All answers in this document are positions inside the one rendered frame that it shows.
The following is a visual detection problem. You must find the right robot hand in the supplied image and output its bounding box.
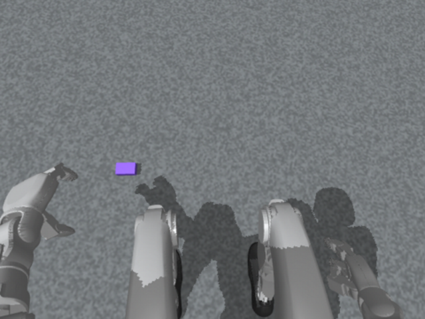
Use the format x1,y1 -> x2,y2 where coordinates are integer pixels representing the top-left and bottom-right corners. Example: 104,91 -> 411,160
324,237 -> 380,301

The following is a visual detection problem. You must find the small box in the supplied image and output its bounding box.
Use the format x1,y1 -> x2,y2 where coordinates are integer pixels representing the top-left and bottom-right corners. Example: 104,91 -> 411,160
116,162 -> 137,175

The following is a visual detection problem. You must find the left robot arm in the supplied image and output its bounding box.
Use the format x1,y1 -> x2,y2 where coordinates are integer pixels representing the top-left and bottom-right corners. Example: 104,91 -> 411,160
0,207 -> 44,319

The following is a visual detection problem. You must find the right robot arm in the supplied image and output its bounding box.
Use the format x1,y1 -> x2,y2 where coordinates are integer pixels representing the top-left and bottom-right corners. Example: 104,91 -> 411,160
357,287 -> 404,319

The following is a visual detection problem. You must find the left robot hand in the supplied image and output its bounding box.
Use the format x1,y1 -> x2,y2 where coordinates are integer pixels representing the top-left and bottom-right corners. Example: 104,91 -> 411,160
3,162 -> 78,240

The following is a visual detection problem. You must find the right robot foot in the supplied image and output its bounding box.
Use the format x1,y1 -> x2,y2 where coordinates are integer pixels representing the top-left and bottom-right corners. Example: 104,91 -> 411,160
248,242 -> 274,317

